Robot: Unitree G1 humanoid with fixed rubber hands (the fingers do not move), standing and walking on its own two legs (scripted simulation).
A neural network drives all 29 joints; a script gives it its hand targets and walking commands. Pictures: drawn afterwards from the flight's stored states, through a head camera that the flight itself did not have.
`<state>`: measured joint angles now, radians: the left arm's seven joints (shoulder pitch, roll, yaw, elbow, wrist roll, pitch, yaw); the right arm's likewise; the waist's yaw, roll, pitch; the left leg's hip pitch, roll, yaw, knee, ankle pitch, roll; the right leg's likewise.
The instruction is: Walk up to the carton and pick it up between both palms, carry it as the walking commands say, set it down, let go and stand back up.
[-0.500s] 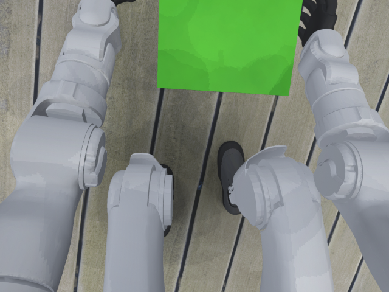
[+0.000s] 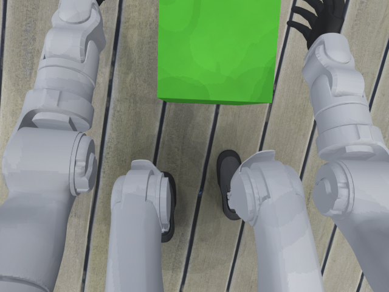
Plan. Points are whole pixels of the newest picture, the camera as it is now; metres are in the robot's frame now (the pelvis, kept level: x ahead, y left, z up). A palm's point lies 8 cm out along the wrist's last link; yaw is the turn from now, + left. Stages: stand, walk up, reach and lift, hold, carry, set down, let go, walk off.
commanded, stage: set down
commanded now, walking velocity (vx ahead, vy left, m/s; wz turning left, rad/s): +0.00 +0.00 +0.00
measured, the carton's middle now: (210, 53) +0.52 -0.04 -0.28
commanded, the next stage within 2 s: let go in 1.06 s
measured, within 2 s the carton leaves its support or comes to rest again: neither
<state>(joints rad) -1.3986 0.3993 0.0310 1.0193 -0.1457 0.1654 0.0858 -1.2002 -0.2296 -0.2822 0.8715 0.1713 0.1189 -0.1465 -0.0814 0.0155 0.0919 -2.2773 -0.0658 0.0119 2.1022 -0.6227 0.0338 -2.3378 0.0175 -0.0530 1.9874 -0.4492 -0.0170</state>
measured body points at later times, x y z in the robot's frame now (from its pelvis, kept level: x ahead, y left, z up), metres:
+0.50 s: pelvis +0.02 +0.00 +0.12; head +0.34 +0.01 +0.44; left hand +0.59 +0.17 +0.01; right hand +0.53 -0.21 +0.01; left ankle +0.08 +0.10 -0.37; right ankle +0.13 -0.11 -0.37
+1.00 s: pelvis +0.05 +0.00 +0.26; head +0.34 +0.00 +0.61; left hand +0.58 +0.16 +0.16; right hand +0.51 -0.22 +0.16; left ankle +0.08 +0.10 -0.37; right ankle +0.13 -0.11 -0.37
